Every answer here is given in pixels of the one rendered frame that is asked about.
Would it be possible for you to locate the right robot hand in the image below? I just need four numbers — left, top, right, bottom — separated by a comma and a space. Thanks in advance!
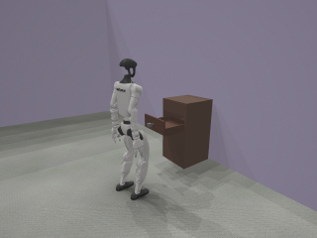
133, 138, 144, 157

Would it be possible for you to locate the drawer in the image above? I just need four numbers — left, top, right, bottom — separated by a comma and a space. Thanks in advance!
145, 113, 185, 137

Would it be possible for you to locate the robot torso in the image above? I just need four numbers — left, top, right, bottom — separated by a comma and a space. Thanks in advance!
117, 80, 139, 137

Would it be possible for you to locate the robot right upper arm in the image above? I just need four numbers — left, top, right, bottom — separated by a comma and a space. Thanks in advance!
128, 83, 143, 116

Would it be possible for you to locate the robot left upper arm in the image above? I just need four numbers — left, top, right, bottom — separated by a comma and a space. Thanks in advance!
110, 81, 120, 109

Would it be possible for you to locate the left robot forearm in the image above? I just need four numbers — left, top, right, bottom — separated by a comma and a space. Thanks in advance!
110, 106, 119, 128

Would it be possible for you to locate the left robot hand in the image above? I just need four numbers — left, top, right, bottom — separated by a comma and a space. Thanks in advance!
111, 127, 121, 143

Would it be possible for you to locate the right robot forearm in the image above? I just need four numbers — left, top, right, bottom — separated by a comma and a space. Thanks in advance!
129, 108, 140, 140

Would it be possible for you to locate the left robot thigh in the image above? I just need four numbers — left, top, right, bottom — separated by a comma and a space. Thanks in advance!
118, 126, 134, 163

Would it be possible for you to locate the cabinet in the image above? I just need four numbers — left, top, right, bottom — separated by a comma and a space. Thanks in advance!
162, 94, 213, 169

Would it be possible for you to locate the handle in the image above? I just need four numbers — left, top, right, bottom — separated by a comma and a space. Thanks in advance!
147, 123, 155, 128

